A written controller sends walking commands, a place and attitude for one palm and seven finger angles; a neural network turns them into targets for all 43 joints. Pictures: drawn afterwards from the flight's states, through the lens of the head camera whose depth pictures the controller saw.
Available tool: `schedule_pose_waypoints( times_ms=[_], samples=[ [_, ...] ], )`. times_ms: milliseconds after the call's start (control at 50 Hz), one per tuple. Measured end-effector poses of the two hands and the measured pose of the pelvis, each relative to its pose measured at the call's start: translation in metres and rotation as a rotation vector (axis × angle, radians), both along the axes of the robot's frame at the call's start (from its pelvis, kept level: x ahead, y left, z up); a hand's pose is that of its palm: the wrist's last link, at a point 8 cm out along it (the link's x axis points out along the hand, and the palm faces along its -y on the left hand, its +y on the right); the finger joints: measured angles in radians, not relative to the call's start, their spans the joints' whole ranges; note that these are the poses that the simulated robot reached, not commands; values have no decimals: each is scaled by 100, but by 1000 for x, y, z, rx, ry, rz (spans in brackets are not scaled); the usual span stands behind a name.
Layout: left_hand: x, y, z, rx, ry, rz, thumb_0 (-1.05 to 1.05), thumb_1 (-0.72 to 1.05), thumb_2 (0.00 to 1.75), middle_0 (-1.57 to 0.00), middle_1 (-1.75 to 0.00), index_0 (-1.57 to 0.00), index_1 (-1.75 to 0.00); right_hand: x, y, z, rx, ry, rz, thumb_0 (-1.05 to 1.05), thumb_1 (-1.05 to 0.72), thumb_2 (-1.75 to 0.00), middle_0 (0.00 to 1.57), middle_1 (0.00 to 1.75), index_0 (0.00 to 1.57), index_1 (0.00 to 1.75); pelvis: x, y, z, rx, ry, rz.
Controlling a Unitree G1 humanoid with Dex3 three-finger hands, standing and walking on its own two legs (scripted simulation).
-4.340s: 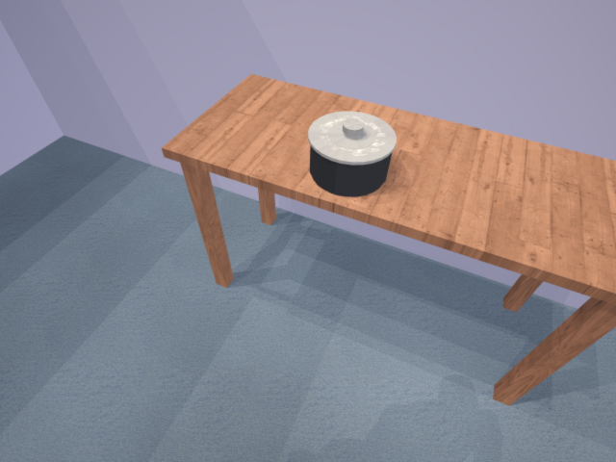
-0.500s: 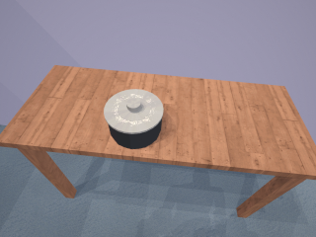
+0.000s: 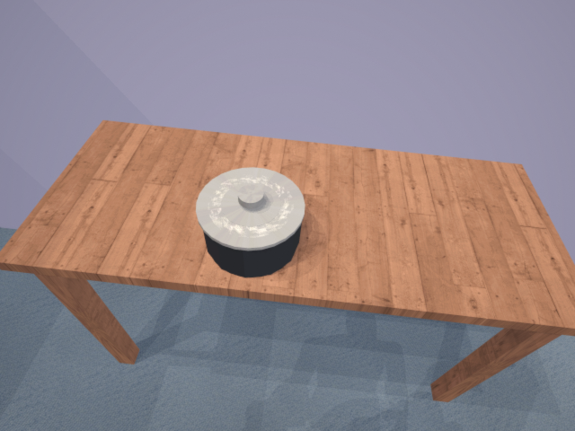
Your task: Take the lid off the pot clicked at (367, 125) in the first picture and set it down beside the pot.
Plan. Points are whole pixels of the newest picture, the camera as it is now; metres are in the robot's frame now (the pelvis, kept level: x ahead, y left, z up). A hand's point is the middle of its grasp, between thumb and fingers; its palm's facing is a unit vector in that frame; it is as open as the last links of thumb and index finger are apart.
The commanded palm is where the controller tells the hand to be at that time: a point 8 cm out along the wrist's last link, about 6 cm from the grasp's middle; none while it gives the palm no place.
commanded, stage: look again from close up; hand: left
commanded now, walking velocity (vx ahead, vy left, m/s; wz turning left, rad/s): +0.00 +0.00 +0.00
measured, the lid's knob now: (250, 196) +0.50 +0.11 +0.01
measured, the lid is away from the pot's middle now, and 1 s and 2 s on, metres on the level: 0.00 0.00 0.00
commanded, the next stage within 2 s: lift the closed hand beside the body in 0.06 s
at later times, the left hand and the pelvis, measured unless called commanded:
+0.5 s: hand out of the picture +0.10 +0.20 -0.08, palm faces +0.19 -0.95 -0.25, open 5.2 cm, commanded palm +0.06 +0.25 -0.06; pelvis -0.04 +0.00 +0.00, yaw +2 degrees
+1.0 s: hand out of the picture +0.08 +0.24 -0.07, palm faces +0.28 -0.89 -0.36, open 3.1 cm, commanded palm +0.04 +0.27 -0.02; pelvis -0.02 +0.00 +0.00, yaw +3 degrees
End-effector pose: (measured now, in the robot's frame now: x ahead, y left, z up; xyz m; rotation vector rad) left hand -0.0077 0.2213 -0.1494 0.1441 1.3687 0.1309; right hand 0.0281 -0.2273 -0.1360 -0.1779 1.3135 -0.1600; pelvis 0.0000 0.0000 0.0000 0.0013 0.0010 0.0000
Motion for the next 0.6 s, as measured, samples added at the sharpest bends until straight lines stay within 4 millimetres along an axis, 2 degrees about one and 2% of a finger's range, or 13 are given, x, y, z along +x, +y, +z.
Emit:
schedule_pose_waypoints(
  times_ms=[180,200,240,320,380,460,520,600],
  samples=[
    [-7,5,0,-4,14,-7,1,91,90,-20,-30,-20,-30,-19,7,0,5,41,-6,1,-93,-90,20,30,20,30,-4,6,1,2,-7,1],
    [-1,7,4,-1,-23,27,1,91,90,-20,-30,-20,-30,-19,8,1,13,21,-3,1,-93,-90,20,30,20,30,-6,7,0,4,-7,11],
    [29,18,26,61,-200,66,2,93,89,-22,-32,-21,-32,-11,8,5,17,-73,15,1,-93,-90,20,30,20,30,-10,8,1,5,-15,26],
    [85,31,75,171,-498,41,2,94,90,-28,-39,-28,-39,18,4,11,33,-240,55,1,-92,-90,20,30,20,30,-19,11,3,3,-13,51],
    [104,26,83,170,-567,1,2,94,90,-36,-48,-36,-48,48,0,19,48,-345,56,1,-92,-90,20,30,20,30,-29,10,2,1,1,52],
    [91,20,90,129,-613,24,1,92,90,-51,-64,-50,-64,84,-4,44,31,-473,81,1,-91,-90,20,30,20,30,-36,4,2,-3,9,38],
    [73,25,96,153,-640,52,1,92,90,-63,-77,-63,-77,107,-6,61,6,-549,135,1,-91,-90,20,30,20,30,-39,0,2,-8,3,48],
    [52,37,86,191,-580,98,1,91,90,-80,-95,-79,-95,126,-6,71,-16,-590,198,1,-91,-90,20,30,20,30,-45,-3,0,-13,-6,66]
  ],
)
